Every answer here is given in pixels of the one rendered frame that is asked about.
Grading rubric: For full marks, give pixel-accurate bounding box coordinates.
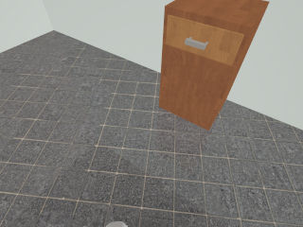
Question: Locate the cabinet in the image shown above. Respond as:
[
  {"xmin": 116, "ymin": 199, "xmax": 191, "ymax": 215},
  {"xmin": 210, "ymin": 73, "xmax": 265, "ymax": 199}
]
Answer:
[{"xmin": 158, "ymin": 0, "xmax": 270, "ymax": 131}]

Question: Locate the drawer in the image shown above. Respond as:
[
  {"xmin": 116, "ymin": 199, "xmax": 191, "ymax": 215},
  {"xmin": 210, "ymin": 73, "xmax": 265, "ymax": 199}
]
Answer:
[{"xmin": 166, "ymin": 15, "xmax": 244, "ymax": 65}]

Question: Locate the handle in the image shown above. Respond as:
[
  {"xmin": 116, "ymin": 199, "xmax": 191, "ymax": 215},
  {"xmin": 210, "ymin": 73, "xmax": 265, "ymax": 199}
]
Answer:
[{"xmin": 185, "ymin": 37, "xmax": 208, "ymax": 50}]

